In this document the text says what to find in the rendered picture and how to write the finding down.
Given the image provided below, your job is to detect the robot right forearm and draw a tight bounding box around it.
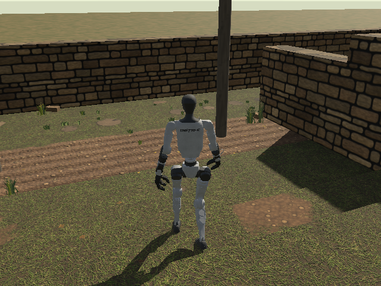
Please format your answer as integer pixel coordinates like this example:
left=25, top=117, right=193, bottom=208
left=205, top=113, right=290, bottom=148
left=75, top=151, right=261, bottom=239
left=212, top=142, right=221, bottom=161

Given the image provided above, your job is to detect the robot right foot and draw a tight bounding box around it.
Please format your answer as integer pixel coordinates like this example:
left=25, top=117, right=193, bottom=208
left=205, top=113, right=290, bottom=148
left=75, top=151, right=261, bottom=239
left=195, top=238, right=207, bottom=250

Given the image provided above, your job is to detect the left robot upper arm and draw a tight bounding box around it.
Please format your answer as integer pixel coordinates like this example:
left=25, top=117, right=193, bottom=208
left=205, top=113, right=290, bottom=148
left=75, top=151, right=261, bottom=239
left=162, top=120, right=177, bottom=155

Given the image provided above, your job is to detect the right robot upper arm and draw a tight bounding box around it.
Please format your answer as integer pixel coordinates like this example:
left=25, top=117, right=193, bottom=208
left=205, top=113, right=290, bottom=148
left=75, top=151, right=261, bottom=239
left=202, top=120, right=218, bottom=151

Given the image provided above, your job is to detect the right robot shin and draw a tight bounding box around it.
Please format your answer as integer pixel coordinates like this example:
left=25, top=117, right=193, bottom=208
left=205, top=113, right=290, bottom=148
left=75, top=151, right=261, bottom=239
left=195, top=199, right=206, bottom=242

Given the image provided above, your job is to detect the robot right hand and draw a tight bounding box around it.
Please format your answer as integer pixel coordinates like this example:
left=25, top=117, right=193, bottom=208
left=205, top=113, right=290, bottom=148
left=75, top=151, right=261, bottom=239
left=207, top=158, right=221, bottom=170

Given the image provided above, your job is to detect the robot left forearm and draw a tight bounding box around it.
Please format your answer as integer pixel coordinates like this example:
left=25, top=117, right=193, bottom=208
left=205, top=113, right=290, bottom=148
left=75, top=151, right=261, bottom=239
left=155, top=146, right=168, bottom=176

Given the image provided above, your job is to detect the robot left hand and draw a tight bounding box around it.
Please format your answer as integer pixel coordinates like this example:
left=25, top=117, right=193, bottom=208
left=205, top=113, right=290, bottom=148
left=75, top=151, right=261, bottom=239
left=155, top=175, right=170, bottom=191

